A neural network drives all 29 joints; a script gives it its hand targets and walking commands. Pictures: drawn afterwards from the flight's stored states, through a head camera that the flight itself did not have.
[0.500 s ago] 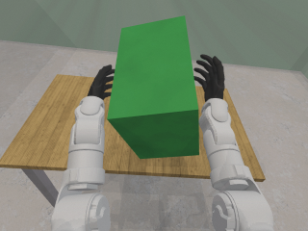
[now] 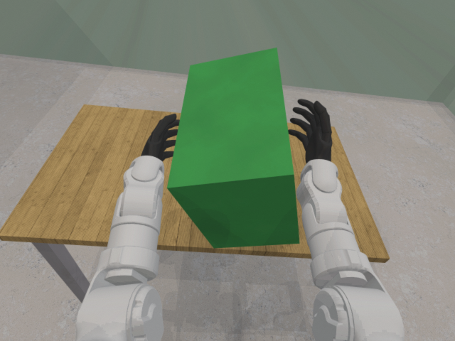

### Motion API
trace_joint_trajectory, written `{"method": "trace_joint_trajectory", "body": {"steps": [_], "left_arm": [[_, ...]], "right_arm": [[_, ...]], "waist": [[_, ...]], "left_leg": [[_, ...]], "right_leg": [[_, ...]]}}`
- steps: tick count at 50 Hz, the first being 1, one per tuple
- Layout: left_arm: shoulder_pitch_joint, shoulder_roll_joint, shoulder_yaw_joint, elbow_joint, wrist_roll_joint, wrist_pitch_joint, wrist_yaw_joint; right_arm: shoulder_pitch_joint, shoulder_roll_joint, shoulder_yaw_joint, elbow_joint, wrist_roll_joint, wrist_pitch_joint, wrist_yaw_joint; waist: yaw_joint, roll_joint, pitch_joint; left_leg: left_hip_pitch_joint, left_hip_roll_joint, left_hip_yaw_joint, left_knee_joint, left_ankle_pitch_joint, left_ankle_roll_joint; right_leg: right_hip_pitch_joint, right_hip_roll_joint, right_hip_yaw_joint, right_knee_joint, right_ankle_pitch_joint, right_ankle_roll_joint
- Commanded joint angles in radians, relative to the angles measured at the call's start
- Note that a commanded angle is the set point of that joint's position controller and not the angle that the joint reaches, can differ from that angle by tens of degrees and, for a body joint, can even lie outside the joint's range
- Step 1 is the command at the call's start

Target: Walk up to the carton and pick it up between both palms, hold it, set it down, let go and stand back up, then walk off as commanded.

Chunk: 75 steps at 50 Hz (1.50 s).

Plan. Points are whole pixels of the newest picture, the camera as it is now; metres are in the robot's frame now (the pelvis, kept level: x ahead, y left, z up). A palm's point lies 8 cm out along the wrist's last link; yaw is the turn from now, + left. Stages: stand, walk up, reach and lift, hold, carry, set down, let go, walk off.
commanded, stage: set down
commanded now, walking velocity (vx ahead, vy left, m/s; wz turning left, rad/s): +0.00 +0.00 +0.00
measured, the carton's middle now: (243, 152) +0.48 -0.04 +0.08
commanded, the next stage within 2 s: none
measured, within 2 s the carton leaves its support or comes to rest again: neither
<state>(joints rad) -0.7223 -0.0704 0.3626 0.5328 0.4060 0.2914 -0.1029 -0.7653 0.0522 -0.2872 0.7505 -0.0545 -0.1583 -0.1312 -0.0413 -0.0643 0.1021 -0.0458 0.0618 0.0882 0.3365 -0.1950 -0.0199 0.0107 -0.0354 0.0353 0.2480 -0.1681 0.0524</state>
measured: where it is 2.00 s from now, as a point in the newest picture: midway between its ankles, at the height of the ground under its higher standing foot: outside the picture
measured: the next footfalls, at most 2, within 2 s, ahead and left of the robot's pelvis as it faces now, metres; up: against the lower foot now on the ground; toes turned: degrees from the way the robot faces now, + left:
none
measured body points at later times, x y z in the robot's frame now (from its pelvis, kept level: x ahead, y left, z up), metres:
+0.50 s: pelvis +0.02 +0.00 +0.00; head +0.05 +0.03 +0.45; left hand +0.46 +0.12 +0.11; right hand +0.44 -0.15 +0.16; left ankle +0.00 +0.13 -0.75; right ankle -0.01 -0.16 -0.75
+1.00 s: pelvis +0.03 +0.00 +0.00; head +0.05 +0.03 +0.45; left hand +0.46 +0.12 +0.10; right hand +0.45 -0.15 +0.15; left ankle +0.00 +0.12 -0.75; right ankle -0.01 -0.16 -0.75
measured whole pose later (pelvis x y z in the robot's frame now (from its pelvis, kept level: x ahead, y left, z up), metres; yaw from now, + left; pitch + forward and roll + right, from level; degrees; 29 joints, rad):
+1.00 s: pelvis +0.03 +0.00 +0.00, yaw +0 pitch -3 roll -1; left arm -0.81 -0.06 0.47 0.78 0.41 0.15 -0.10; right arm -0.80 0.10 -0.44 0.79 -0.20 -0.14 -0.12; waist -0.04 -0.06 0.10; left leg -0.05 0.06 0.09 0.33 -0.23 -0.02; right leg 0.01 -0.04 0.03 0.25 -0.20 0.06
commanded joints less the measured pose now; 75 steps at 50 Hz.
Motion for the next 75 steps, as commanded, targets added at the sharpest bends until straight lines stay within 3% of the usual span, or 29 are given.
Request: {"method": "trace_joint_trajectory", "body": {"steps": [1, 6, 12, 17, 24, 31, 42, 43, 51, 54, 59, 60, 62, 75], "left_arm": [[-0.700, -0.415, -0.240, 0.050, -0.077, -0.128, -0.058], [-0.674, -0.387, -0.163, 0.136, -0.050, -0.137, -0.060], [-0.678, -0.394, -0.154, 0.133, -0.051, -0.154, -0.068], [-0.663, -0.396, -0.158, 0.137, -0.061, -0.180, -0.068], [-0.630, -0.389, -0.161, 0.132, -0.058, -0.185, -0.070], [-0.632, -0.369, -0.143, 0.165, -0.052, -0.186, -0.081], [-0.707, -0.347, -0.123, 0.214, -0.044, -0.218, -0.086], [-0.724, -0.347, -0.123, 0.223, -0.047, -0.222, -0.086], [-0.741, -0.304, -0.071, 0.276, -0.031, -0.240, -0.093], [-0.754, -0.293, -0.061, 0.301, -0.033, -0.247, -0.095], [-0.753, -0.287, -0.061, 0.301, -0.029, -0.260, -0.094], [-0.743, -0.278, -0.044, 0.314, -0.021, -0.260, -0.096], [-0.739, -0.281, -0.047, 0.317, -0.022, -0.260, -0.098], [-0.667, -0.308, -0.070, 0.321, -0.017, -0.276, -0.092]], "right_arm": [[-0.503, 0.434, 0.127, 0.095, -0.180, -0.010, 0.134], [-0.502, 0.453, 0.131, 0.125, -0.191, 0.010, 0.143], [-0.468, 0.481, 0.133, 0.153, -0.189, 0.024, 0.135], [-0.463, 0.505, 0.157, 0.132, -0.191, 0.015, 0.126], [-0.434, 0.514, 0.173, 0.114, -0.198, 0.012, 0.117], [-0.423, 0.508, 0.138, 0.127, -0.217, 0.028, 0.113], [-0.439, 0.521, 0.050, 0.158, -0.262, 0.041, 0.125], [-0.440, 0.521, 0.031, 0.172, -0.272, 0.043, 0.124], [-0.453, 0.542, 0.012, 0.159, -0.300, 0.062, 0.129], [-0.461, 0.536, -0.015, 0.152, -0.323, 0.066, 0.129], [-0.458, 0.545, -0.020, 0.144, -0.330, 0.067, 0.132], [-0.449, 0.556, -0.013, 0.148, -0.330, 0.068, 0.132], [-0.445, 0.553, -0.027, 0.151, -0.338, 0.071, 0.132], [-0.397, 0.565, -0.016, 0.159, -0.342, 0.042, 0.132]], "waist": [[-0.004, 0.078, -0.332], [0.022, 0.050, -0.296], [-0.003, 0.050, -0.334], [-0.001, 0.051, -0.383], [-0.011, 0.050, -0.407], [-0.022, 0.046, -0.372], [-0.028, 0.086, -0.364], [-0.039, 0.084, -0.354], [-0.016, 0.052, -0.335], [-0.030, 0.043, -0.338], [-0.028, 0.058, -0.357], [-0.015, 0.055, -0.351], [-0.031, 0.059, -0.349], [-0.028, 0.095, -0.406]], "left_leg": [[0.127, -0.079, 0.053, -0.093, 0.195, -0.015], [0.074, -0.088, 0.067, -0.104, 0.158, 0.006], [0.097, -0.089, 0.062, -0.084, 0.253, 0.001], [0.087, -0.090, 0.062, -0.051, 0.359, -0.009], [0.079, -0.090, 0.062, -0.034, 0.416, -0.012], [0.050, -0.088, 0.062, -0.047, 0.364, -0.001], [0.026, -0.084, 0.065, -0.056, 0.295, 0.002], [0.028, -0.082, 0.061, -0.060, 0.285, 0.000], [-0.047, -0.089, 0.073, -0.079, 0.218, 0.024], [-0.065, -0.089, 0.071, -0.082, 0.201, 0.028], [-0.071, -0.089, 0.069, -0.073, 0.237, 0.023], [-0.082, -0.090, 0.073, -0.071, 0.239, 0.026], [-0.092, -0.088, 0.066, -0.074, 0.241, 0.024], [-0.058, -0.082, 0.056, -0.002, 0.435, -0.002]], "right_leg": [[-0.023, 0.055, -0.168, -0.023, 0.111, -0.010], [0.015, 0.050, -0.147, -0.013, 0.142, 0.003], [0.056, 0.054, -0.137, 0.007, 0.270, 0.011], [0.099, 0.050, -0.123, 0.035, 0.434, 0.019], [0.132, 0.047, -0.122, 0.060, 0.550, 0.025], [0.133, 0.043, -0.118, 0.058, 0.534, 0.028], [0.083, 0.041, -0.124, 0.050, 0.419, 0.026], [0.074, 0.044, -0.127, 0.044, 0.392, 0.024], [0.120, 0.031, -0.111, 0.056, 0.407, 0.037], [0.123, 0.030, -0.113, 0.063, 0.416, 0.042], [0.113, 0.033, -0.114, 0.074, 0.453, 0.044], [0.125, 0.029, -0.108, 0.076, 0.460, 0.046], [0.126, 0.031, -0.110, 0.082, 0.470, 0.046], [0.067, 0.048, -0.125, 0.110, 0.578, 0.038]]}}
